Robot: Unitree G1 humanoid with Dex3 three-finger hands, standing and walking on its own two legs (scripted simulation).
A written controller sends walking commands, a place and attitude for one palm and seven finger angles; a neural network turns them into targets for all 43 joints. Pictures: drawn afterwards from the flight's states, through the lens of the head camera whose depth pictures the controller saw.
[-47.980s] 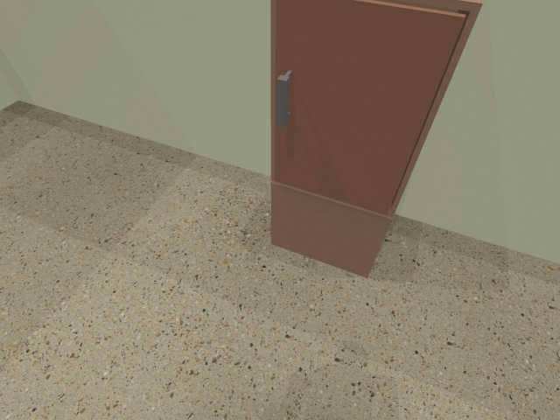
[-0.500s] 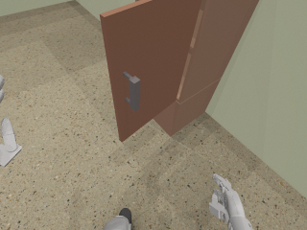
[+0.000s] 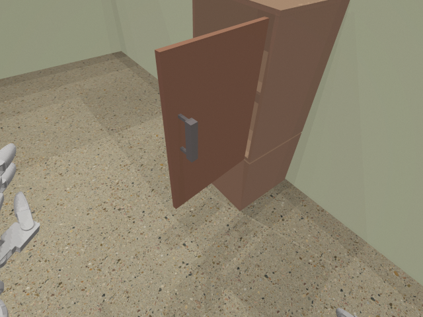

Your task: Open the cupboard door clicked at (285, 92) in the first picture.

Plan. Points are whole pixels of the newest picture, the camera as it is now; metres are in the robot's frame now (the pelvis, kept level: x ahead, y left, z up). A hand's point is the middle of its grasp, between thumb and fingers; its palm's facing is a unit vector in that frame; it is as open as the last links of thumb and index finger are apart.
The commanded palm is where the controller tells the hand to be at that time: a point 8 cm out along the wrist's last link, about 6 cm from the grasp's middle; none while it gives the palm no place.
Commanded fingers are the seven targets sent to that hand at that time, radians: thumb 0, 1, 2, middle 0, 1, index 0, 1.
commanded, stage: stop stepping back and stand still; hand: left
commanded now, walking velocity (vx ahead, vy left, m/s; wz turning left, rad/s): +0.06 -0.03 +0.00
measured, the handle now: (186, 137) +0.59 +0.10 +0.00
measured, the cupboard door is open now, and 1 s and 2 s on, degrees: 96 96 96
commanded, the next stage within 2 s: let the arm hang, fingers relaxed in 0.44 s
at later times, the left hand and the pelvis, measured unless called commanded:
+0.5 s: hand (17, 241) +0.18 +0.28 +0.15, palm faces +0.39 -0.81 -0.43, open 7.4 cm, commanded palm +0.12 +0.32 +0.18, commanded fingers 0.00 0.90 0.90 -0.20 -0.30 -0.20 -0.30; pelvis -0.03 +0.02 +0.01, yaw -2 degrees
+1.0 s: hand out of the picture -0.07 +0.20 -0.17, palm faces +0.00 -0.98 -0.18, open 7.3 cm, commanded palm none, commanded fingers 0.00 0.90 0.90 -0.20 -0.30 -0.20 -0.30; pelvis -0.03 +0.01 +0.01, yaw +1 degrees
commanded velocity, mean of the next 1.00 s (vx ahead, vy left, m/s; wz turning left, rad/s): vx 0.00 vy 0.00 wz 0.00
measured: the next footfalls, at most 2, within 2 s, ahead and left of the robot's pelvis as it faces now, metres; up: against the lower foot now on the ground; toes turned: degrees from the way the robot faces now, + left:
none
